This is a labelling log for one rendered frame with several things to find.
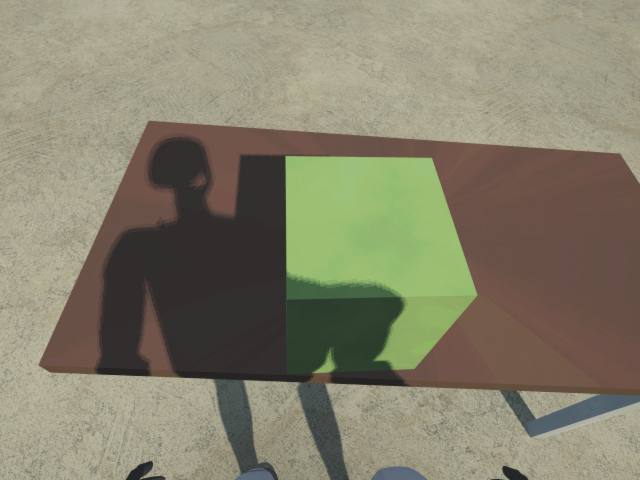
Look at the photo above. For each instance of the carton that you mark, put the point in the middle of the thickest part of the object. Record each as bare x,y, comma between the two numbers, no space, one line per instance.
375,272

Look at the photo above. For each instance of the table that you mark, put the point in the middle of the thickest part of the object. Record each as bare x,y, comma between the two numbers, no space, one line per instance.
186,277

